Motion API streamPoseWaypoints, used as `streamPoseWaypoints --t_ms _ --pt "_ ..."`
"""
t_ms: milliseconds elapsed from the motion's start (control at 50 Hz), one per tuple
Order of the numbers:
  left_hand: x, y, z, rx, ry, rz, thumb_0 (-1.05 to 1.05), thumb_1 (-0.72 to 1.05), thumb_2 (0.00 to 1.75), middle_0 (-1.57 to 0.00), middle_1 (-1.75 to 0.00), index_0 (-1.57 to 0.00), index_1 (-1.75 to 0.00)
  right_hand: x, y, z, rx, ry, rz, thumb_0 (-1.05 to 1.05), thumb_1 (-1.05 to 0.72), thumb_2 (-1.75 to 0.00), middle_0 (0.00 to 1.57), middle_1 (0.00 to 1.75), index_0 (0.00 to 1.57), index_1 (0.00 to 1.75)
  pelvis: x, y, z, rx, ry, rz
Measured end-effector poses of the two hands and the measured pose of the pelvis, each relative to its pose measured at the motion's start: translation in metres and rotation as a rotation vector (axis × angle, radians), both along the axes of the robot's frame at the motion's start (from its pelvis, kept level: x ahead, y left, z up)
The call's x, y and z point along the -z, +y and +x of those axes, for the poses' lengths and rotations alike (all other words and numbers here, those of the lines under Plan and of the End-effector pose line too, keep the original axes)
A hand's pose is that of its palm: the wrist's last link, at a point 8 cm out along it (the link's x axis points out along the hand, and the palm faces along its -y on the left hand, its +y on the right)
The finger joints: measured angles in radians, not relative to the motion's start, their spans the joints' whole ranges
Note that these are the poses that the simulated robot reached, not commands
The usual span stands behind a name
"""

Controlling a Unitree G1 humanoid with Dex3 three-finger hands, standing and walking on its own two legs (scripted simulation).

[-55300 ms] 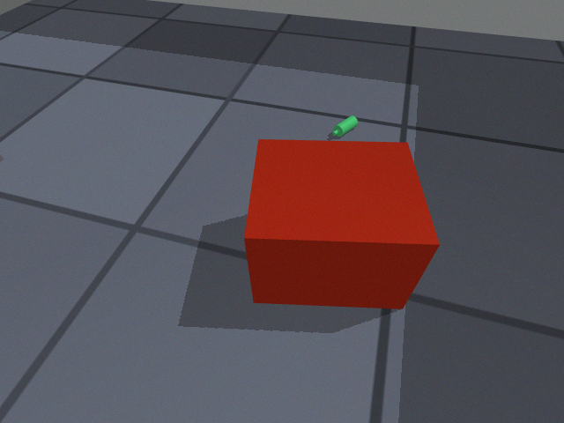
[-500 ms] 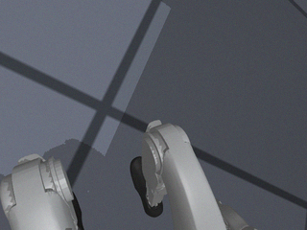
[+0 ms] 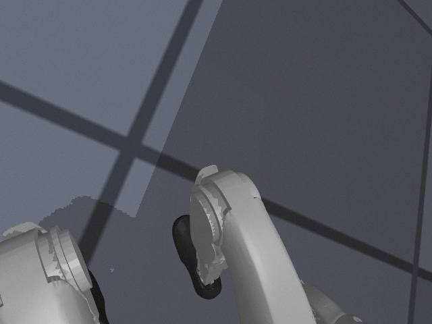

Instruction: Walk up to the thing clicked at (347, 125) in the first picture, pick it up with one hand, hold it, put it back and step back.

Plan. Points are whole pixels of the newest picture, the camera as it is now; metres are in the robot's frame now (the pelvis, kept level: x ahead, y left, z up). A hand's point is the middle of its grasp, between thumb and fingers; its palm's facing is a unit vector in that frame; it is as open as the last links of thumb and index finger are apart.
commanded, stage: rest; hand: left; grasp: from above
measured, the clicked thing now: out of the picture +0.44 +0.37 -0.25
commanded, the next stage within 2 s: open in 0.62 s
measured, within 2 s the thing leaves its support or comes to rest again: rests again in 0.96 s
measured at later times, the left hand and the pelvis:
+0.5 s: hand out of the picture +0.44 +0.36 -0.24, palm faces -0.38 -0.24 -0.89, open 9.7 cm; pelvis +0.00 +0.00 +0.00, yaw -1 degrees
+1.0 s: hand out of the picture +0.45 +0.36 -0.24, palm faces -0.37 -0.25 -0.89, open 11.1 cm; pelvis +0.00 +0.00 +0.00, yaw -2 degrees
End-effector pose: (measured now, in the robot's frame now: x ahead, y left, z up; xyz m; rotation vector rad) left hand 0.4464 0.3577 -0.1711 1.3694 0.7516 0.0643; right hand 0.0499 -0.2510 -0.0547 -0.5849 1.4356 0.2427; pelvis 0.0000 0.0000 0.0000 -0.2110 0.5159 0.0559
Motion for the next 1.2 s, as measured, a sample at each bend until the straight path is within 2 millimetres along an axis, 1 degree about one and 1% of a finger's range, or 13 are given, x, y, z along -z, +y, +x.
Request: streamPoseWaypoints --t_ms 140,280,440,580,800,880,940,1080,1200 --pt "0.003 -0.002 0.0 -0.006 -0.002 -0.012 -0.01 0.05 0.43 -0.73 -0.49 -0.76 -0.46 -0.003 0.003 -0.002 -0.012 -0.004 0.006 0.0 -0.9 -0.9 0.2 0.3 0.2 0.3 0.0 0.0 -0.001 0.004 -0.012 -0.005" --pt "0.006 0.001 -0.003 -0.009 0.008 -0.011 -0.01 0.05 0.44 -0.72 -0.5 -0.75 -0.47 -0.008 0.004 -0.002 -0.034 -0.009 -0.003 0.0 -0.9 -0.9 0.2 0.3 0.2 0.3 0.0 0.001 -0.002 0.006 -0.017 -0.013" --pt "0.012 0.003 0.001 -0.001 -0.004 -0.008 -0.01 0.04 0.45 -0.72 -0.51 -0.75 -0.49 -0.012 0.004 -0.001 -0.055 0.001 -0.006 0.0 -0.9 -0.9 0.2 0.3 0.2 0.3 0.0 0.002 -0.002 0.008 -0.022 -0.019" --pt "0.017 0.001 0.003 -0.003 -0.004 -0.009 -0.01 0.04 0.47 -0.71 -0.53 -0.74 -0.51 -0.015 0.005 -0.001 -0.064 0.007 -0.005 0.0 -0.9 -0.9 0.2 0.3 0.2 0.3 -0.001 0.003 -0.002 0.011 -0.025 -0.026" --pt "0.019 0.0 0.003 -0.022 -0.007 -0.011 -0.01 0.04 0.5 -0.68 -0.56 -0.71 -0.54 -0.017 0.008 -0.002 -0.074 0.001 0.004 0.0 -0.9 -0.9 0.2 0.3 0.2 0.3 -0.002 0.003 -0.004 0.013 -0.034 -0.032" --pt "0.018 0.002 0.005 -0.019 -0.005 -0.006 -0.01 0.05 0.54 -0.63 -0.59 -0.65 -0.58 -0.018 0.008 -0.003 -0.074 -0.002 0.005 0.0 -0.9 -0.9 0.2 0.3 0.2 0.3 -0.002 0.004 -0.005 0.013 -0.036 -0.033" --pt "0.017 0.004 0.005 -0.024 -0.005 -0.006 -0.01 0.01 0.58 -0.56 -0.63 -0.58 -0.62 -0.019 0.008 -0.004 -0.072 -0.001 0.008 0.0 -0.9 -0.9 0.2 0.3 0.2 0.3 -0.002 0.004 -0.005 0.013 -0.034 -0.033" --pt "0.015 0.007 0.001 -0.028 0.014 -0.004 -0.01 -0.18 0.72 -0.39 -0.73 -0.4 -0.73 -0.022 0.007 -0.004 -0.07 0.005 0.001 0.0 -0.89 -0.9 0.2 0.3 0.2 0.3 -0.005 0.003 -0.004 0.013 -0.031 -0.034" --pt "0.017 0.007 0.003 -0.018 0.011 -0.015 0.0 -0.34 0.85 -0.28 -0.82 -0.27 -0.83 -0.025 0.006 -0.005 -0.072 0.015 -0.011 0.0 -0.89 -0.9 0.2 0.3 0.2 0.3 -0.007 0.003 -0.005 0.014 -0.031 -0.036"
